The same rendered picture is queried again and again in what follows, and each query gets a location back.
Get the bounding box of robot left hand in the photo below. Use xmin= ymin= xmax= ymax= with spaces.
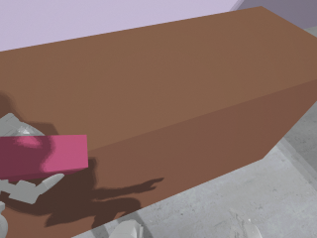
xmin=0 ymin=113 xmax=64 ymax=204

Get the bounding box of table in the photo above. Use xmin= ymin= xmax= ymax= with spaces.
xmin=0 ymin=6 xmax=317 ymax=238

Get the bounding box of robot right hand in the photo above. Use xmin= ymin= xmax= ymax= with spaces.
xmin=229 ymin=207 xmax=263 ymax=238

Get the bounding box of robot left thigh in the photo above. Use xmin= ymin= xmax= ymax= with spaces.
xmin=109 ymin=220 xmax=144 ymax=238

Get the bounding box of sponge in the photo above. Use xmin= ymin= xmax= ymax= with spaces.
xmin=0 ymin=135 xmax=88 ymax=182

